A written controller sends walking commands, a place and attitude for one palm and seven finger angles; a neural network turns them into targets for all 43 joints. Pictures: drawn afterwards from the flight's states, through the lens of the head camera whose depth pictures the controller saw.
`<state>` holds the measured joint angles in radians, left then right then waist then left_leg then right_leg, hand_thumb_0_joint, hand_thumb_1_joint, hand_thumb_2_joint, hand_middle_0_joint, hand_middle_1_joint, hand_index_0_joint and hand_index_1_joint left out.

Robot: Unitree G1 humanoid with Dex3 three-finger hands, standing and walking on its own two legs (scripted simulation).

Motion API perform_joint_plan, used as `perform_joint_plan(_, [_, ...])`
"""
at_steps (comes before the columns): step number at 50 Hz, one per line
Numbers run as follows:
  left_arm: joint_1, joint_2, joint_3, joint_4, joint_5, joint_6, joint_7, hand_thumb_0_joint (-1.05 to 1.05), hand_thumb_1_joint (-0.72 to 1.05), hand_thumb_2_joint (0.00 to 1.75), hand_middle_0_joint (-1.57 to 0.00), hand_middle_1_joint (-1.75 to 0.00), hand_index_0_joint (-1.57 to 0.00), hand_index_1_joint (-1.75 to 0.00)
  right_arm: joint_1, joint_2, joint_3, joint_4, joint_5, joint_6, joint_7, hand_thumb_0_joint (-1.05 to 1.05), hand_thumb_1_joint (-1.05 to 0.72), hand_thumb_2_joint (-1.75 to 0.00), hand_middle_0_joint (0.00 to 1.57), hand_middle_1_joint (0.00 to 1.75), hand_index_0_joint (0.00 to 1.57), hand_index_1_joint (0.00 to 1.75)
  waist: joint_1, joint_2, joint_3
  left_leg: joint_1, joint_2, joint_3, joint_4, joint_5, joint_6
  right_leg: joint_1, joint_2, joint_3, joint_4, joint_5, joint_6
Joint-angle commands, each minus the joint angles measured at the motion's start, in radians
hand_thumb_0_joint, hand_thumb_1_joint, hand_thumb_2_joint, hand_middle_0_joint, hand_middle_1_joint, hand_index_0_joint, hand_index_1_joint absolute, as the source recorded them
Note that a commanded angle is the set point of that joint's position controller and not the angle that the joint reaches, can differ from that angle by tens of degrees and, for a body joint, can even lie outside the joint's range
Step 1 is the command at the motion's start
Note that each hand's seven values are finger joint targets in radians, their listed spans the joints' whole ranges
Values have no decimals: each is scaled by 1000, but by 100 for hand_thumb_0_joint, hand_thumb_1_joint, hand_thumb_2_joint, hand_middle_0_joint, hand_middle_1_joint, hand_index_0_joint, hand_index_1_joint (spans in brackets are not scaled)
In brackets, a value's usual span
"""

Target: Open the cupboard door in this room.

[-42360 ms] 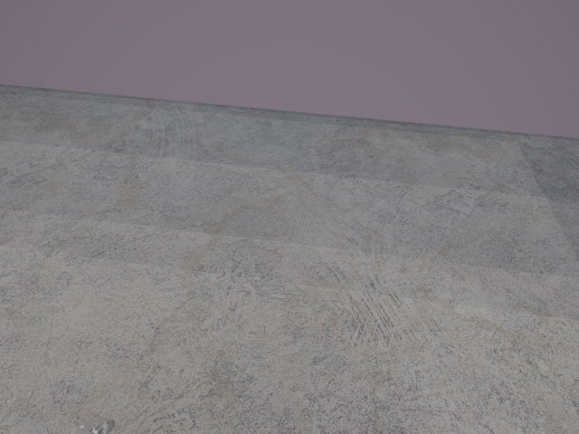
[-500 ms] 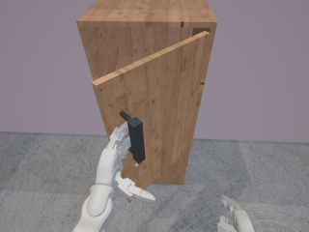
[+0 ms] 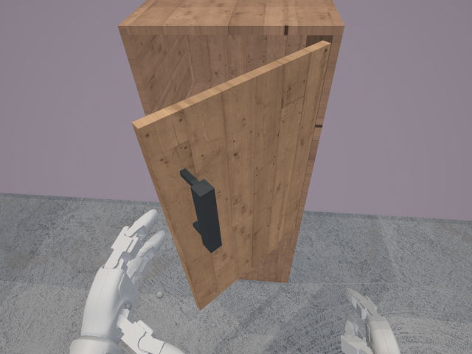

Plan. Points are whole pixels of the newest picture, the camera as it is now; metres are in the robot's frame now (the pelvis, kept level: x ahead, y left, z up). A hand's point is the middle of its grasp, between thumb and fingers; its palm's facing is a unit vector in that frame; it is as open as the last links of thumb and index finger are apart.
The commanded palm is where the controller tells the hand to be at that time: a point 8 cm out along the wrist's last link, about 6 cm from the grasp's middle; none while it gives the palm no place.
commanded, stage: slide the hand sideways off the handle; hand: left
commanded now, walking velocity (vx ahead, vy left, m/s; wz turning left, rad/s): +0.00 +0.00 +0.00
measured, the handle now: (200, 211) +0.32 +0.08 +0.11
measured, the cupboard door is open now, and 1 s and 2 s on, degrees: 46 46 46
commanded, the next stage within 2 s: draw the hand back to the body in 0.14 s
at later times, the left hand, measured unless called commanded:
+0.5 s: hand (125, 301) +0.17 +0.15 +0.12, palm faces -0.04 -1.00 -0.05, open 16.3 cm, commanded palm +0.14 +0.21 +0.13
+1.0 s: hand (61, 279) +0.18 +0.23 +0.14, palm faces +0.24 -0.92 -0.30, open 14.4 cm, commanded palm +0.14 +0.28 +0.17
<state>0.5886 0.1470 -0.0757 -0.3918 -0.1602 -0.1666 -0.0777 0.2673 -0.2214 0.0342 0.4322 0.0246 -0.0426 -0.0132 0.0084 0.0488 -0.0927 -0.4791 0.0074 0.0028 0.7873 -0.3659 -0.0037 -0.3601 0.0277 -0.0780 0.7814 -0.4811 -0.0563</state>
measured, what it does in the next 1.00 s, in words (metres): stands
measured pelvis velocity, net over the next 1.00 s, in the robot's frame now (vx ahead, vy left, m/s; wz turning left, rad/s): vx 0.00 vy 0.03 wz -0.01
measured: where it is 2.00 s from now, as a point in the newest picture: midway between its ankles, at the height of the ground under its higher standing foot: outside the picture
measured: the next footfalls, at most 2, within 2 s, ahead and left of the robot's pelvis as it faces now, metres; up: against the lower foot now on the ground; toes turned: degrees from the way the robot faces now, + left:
none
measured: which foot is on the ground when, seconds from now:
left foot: down 0.00-1.00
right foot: down 0.00-1.00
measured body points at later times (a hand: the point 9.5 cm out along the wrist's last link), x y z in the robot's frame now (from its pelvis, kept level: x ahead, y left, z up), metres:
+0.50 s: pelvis -0.02 +0.02 +0.00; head -0.03 +0.00 +0.45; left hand +0.16 +0.21 +0.13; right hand +0.17 -0.20 -0.06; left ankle +0.02 +0.12 -0.71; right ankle -0.04 -0.08 -0.71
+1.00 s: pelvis +0.00 +0.03 +0.03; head -0.02 +0.02 +0.48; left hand +0.16 +0.28 +0.16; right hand +0.19 -0.18 -0.04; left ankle +0.02 +0.12 -0.71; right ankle -0.04 -0.08 -0.71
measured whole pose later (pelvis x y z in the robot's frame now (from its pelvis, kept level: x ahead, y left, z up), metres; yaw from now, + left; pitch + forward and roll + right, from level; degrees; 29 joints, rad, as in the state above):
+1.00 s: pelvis +0.00 +0.03 +0.03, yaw -1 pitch -2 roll -1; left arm 0.57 0.30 0.12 -0.46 -0.07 -0.05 0.09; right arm 0.22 -0.21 0.06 0.56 0.01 -0.11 -0.10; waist 0.05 0.04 -0.02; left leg -0.27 -0.01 0.02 0.57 -0.26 0.04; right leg -0.14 0.02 -0.05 0.50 -0.34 -0.02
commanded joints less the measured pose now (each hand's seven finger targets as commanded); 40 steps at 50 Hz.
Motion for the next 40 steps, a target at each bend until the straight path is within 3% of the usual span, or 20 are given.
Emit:
perform_joint_plan(1, [-51,63,54,-239,-36,-90,-40,0,-50,30,-15,-30,-15,-30,-99,-97,-42,-179,2,-84,-14,0,-90,-90,20,30,20,30,-15,-100,-59,96,-24,-22,-36,179,40,-78,-38,97,-150,455,82])
perform_joint_plan(3, [-35,97,99,-224,-49,-96,-52,0,-50,30,-15,-30,-15,-30,-97,-98,-43,-170,4,-92,-21,0,-90,-90,20,30,20,30,-7,-103,-74,78,-26,-24,-25,166,39,-70,-45,116,-158,427,83])
perform_joint_plan(5, [-27,86,94,-217,-59,-101,-65,0,-50,30,-15,-30,-15,-30,-102,-96,-42,-169,8,-102,-25,0,-90,-90,20,30,20,30,-6,-74,-58,77,-25,-25,-26,155,38,-88,-43,113,-159,394,80])
perform_joint_plan(8, [-66,92,96,-221,-71,-109,-73,0,-50,30,-15,-30,-15,-30,-104,-101,-43,-164,9,-119,-30,0,-90,-90,20,30,20,30,-11,-93,-53,65,-25,-31,-22,132,38,-98,-45,121,-171,333,79])
perform_joint_plan(10, [-53,69,67,-226,-71,-108,-75,0,-50,30,-15,-30,-15,-30,-105,-100,-41,-167,12,-131,-30,0,-90,-90,20,30,20,30,-7,-60,-49,73,-24,-31,-32,130,39,-111,-37,101,-163,306,70])
perform_joint_plan(17, [-47,136,138,-244,-55,-71,-40,0,-50,30,-15,-30,-15,-30,-115,-97,-40,-158,16,-141,-33,0,-90,-90,20,30,20,30,17,-35,-41,89,-16,-34,-67,121,41,-110,-16,67,-163,231,50])
perform_joint_plan(20, [-74,119,128,-265,-66,-50,-39,0,-50,30,-15,-30,-15,-30,-122,-99,-35,-161,19,-151,-37,0,-90,-90,20,30,20,30,11,-43,-29,104,-13,-36,-86,91,40,-121,-11,57,-178,184,50])
perform_joint_plan(22, [-61,140,156,-257,-74,-31,-43,0,-50,30,-15,-30,-15,-30,-124,-102,-34,-152,20,-155,-40,0,-90,-90,20,30,20,30,18,-50,-30,110,-11,-39,-94,94,41,-108,-8,51,-186,181,48])
perform_joint_plan(25, [-99,135,148,-278,-82,-4,-54,0,-50,30,-15,-30,-15,-30,-125,-105,-27,-149,22,-165,-45,0,-90,-90,20,30,20,30,12,-24,-15,126,-9,-45,-114,82,40,-115,-5,40,-193,169,48])
perform_joint_plan(26, [-110,150,165,-274,-85,4,-57,0,-50,30,-15,-30,-15,-30,-123,-107,-27,-143,23,-168,-48,0,-90,-90,20,30,20,30,10,-44,-19,134,-9,-47,-118,79,40,-113,-4,40,-199,166,49])
perform_joint_plan(32, [-93,199,250,-288,-114,46,-88,0,-50,30,-15,-30,-15,-30,-138,-110,-26,-121,25,-182,-55,0,-90,-90,20,30,20,30,32,-19,-43,167,-9,-47,-135,144,40,-56,-2,32,-209,246,45])
perform_joint_plan(34, [-105,181,236,-299,-125,58,-100,0,-43,33,-15,-30,-15,-30,-136,-110,-21,-119,29,-185,-55,0,-90,-90,20,30,20,30,25,-11,-31,179,-8,-51,-150,143,37,-60,1,16,-209,247,46])
perform_joint_plan(36, [-124,202,266,-307,-137,70,-111,0,-36,36,-16,-30,-16,-30,-138,-116,-23,-112,30,-189,-59,0,-90,-90,20,30,20,30,27,-2,-31,192,-10,-54,-156,146,38,-57,3,17,-219,250,46])
perform_joint_plan(37, [-120,215,281,-286,-137,80,-113,0,-32,37,-16,-30,-16,-30,-144,-118,-22,-104,27,-190,-61,0,-90,-90,20,30,20,30,30,-30,-22,181,-8,-58,-160,147,39,-44,3,16,-225,250,45])
perform_joint_plan(38, [-171,309,273,-384,4,58,18,0,-29,39,-16,-30,-16,-30,-173,-100,-15,-116,12,-173,-84,0,-90,-90,20,30,20,30,57,-19,35,197,-6,-41,-193,131,36,-44,-19,86,-318,232,35])
perform_joint_plan(39, [-108,244,257,-319,17,67,75,0,-26,40,-16,-30,-16,-30,-154,-88,-11,-99,3,-164,-94,0,-90,-90,20,30,20,30,37,-13,77,217,-5,-35,-204,116,31,-55,-28,85,-351,197,33])
perform_joint_plan(40, [-81,210,226,-296,40,74,105,0,-22,42,-16,-30,-16,-30,-150,-88,-7,-89,-1,-152,-92,0,-90,-90,20,30,20,30,35,-11,89,237,-1,-39,-220,111,31,-45,-28,73,-358,180,34])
